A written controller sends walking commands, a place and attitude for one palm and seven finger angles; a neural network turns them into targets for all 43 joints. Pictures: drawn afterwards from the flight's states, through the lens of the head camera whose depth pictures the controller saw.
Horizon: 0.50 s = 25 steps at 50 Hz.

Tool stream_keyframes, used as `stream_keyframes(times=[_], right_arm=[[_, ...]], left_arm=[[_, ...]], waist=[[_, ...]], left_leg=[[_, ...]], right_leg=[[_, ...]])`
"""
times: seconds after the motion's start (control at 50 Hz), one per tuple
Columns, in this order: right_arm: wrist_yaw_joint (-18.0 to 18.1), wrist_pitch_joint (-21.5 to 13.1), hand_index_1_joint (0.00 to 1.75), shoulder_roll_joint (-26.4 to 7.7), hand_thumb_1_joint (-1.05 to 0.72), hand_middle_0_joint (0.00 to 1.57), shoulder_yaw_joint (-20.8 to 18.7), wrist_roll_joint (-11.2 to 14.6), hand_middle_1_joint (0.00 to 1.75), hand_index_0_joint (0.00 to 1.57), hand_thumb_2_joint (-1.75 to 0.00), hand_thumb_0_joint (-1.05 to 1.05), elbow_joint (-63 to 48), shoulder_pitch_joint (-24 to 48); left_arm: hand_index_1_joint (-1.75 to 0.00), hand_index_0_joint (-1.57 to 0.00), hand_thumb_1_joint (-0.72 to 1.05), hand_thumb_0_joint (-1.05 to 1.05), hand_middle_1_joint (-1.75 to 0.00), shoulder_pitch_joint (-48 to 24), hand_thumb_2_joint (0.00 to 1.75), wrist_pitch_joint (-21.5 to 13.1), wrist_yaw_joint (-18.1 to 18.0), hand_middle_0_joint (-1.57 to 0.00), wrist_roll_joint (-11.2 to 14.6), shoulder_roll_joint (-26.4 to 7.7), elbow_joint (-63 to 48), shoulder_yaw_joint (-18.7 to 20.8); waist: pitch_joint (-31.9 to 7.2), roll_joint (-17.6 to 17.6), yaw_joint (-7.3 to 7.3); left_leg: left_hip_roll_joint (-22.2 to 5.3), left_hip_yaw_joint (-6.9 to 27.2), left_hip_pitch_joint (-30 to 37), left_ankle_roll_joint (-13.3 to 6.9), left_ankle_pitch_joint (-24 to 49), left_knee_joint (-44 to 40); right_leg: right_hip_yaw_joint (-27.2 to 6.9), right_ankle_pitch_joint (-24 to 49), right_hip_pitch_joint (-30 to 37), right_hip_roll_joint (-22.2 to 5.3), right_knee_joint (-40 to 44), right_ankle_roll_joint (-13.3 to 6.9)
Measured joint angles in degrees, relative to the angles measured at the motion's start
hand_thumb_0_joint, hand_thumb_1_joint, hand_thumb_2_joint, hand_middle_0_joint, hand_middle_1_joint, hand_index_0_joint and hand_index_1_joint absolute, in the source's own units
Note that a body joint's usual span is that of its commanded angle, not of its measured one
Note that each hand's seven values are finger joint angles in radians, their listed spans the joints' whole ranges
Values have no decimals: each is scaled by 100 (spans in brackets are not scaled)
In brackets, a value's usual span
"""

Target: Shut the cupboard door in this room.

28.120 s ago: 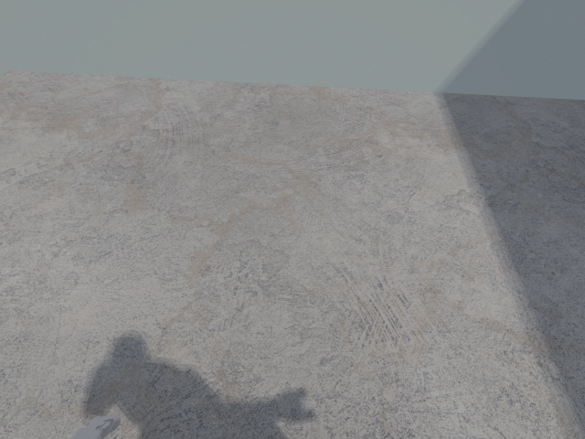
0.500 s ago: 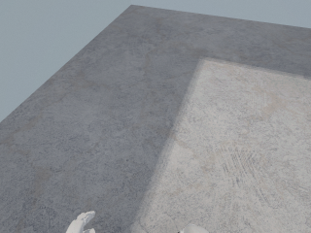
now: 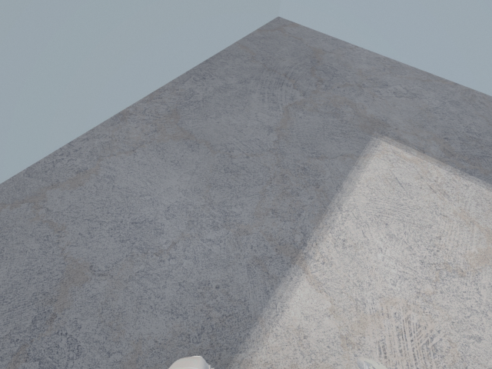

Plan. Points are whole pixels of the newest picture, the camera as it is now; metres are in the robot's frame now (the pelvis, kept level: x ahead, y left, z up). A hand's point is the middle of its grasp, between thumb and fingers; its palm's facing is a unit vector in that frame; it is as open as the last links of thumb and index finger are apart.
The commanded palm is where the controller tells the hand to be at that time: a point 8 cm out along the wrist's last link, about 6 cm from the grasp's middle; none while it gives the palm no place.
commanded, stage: walk around to get in front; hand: left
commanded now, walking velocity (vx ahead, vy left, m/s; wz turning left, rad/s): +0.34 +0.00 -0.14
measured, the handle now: out of the picture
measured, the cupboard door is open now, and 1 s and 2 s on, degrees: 81 81 81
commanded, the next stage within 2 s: walk to a spot facing it in 0.08 s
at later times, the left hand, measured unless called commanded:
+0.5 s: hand (188, 278) +0.30 +0.15 -0.15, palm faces +0.00 -0.98 -0.20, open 7.4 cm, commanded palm none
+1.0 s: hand out of the picture +0.13 +0.26 -0.19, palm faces +0.39 -0.89 -0.22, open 7.4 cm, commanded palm none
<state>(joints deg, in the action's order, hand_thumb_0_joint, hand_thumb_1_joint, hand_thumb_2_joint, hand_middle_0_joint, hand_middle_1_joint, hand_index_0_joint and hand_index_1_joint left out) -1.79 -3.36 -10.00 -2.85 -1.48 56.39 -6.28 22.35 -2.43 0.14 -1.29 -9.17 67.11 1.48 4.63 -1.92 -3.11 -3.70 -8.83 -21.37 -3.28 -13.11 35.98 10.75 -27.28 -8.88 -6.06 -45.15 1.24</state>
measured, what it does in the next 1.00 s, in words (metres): walks ahead, turning left: right foot, then left foot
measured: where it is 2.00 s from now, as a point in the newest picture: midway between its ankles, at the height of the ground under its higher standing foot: outside the picture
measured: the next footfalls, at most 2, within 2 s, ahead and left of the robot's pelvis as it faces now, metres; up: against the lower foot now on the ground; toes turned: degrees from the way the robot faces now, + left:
right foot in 0.46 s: +0.28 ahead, -0.13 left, +0.00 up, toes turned -6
left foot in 0.90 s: +0.18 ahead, +0.12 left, +0.00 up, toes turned +25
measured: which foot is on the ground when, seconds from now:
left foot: down 0.00-0.46, up 0.48-0.88, down 0.90-1.00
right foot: up 0.00-0.44, down 0.46-0.90, up 0.92-1.00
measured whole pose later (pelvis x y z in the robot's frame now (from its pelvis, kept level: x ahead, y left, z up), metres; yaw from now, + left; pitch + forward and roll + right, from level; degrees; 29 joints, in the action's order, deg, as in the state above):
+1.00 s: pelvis +0.15 +0.03 +0.00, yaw +21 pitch +0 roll -3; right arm -1.0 1.1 -13.6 -3.7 -0.9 51.2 -7.3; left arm 9.6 4.4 -0.9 -1.6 -16.7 55.5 4.7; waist 5.9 -3.0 -0.8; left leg -2.1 -4.0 -19.9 -3.6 -18.7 38.6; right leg 8.5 -27.5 -27.5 -8.2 -59.3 4.1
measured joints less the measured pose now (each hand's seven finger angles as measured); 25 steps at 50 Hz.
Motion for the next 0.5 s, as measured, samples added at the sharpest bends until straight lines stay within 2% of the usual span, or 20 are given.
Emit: stream_keyframes(times=[0.04, 0.08, 0.2, 0.26, 0.3, 0.4, 0.44, 0.46, 0.5], right_arm=[[69, -46, 29, 50, -91, 20, 27, 24, 29, 20, -90, 1, 28, -102], [148, -63, 30, 112, -91, 20, 4, 62, 30, 20, -90, 0, 104, -277], [259, -84, 30, 40, -95, 21, -46, 85, 30, 20, -90, -1, 413, -886], [272, -69, 30, 118, -94, 20, 7, 93, 30, 20, -90, -1, 601, -1229], [271, -51, 30, 202, -93, 20, 48, 85, 30, 20, -90, 0, 721, -1428], [235, 107, 30, 421, -91, 20, 97, 60, 30, 20, -90, 0, 922, -1756], [222, 197, 30, 461, -91, 20, 85, 71, 30, 20, -90, 1, 953, -1850], [209, 237, 30, 472, -91, 20, 75, 87, 30, 20, -90, 1, 958, -1900], [194, 353, 30, 405, -90, 21, 39, 140, 30, 20, -90, 1, 932, -1747]], left_arm=[[-30, -20, 91, 0, -30, -123, 90, 69, 19, -20, -1, 17, -7, 2], [-30, -20, 91, 0, -30, -293, 90, 92, 35, -20, -19, 5, -65, 36], [-30, -19, 91, 0, -30, -775, 90, 180, 10, -20, -62, -132, -445, 172], [-30, -19, 91, 0, -30, -1051, 90, 211, -1, -20, -53, -201, -591, 192], [-30, -19, 91, 0, -30, -1271, 90, 207, -15, -19, -35, -221, -676, 165], [-30, -19, 91, 0, -30, -1761, 90, 171, -47, -19, 5, -177, -904, 79], [-30, -19, 91, 0, -30, -1862, 90, 125, -40, -19, 18, -126, -1005, 45], [-30, -19, 91, 0, -30, -1883, 90, 70, -37, -19, 18, -104, -1058, 26], [-30, -19, 91, 0, -30, -1965, 90, -55, -71, -20, 13, 13, -1133, -1]], waist=[[46, 39, 33], [41, 69, 89], [-127, -1, 201], [-173, -29, 297], [-147, -19, 388], [-18, 37, 625], [-2, 91, 682], [-14, 105, 688], [109, 283, 696]], left_leg=[[54, -65, 254, -95, -173, -122], [124, -121, 578, -78, -129, -475], [300, -339, 1427, -90, -57, -1409], [339, -338, 1705, -50, -119, -1629], [345, -262, 1821, -11, -187, -1671], [312, -16, 1855, 156, -577, -1305], [285, 94, 1762, 246, -860, -930], [284, 159, 1647, 289, -1041, -611], [222, 422, 1070, 374, -1464, 724]], right_leg=[[-345, 64, -665, 35, -1335, -75], [-511, 422, -1228, -2, -1971, -85], [-790, 1436, -2380, -123, -2142, 26], [-761, 1733, -2551, -176, -1710, 111], [-695, 1799, -2443, -178, -1072, 139], [-518, 1629, -1853, 43, 419, 133], [-396, 1817, -1482, 158, 992, 137], [-321, 2077, -1271, 166, 1271, 45], [-148, 1613, -1271, 189, 1061, -249]])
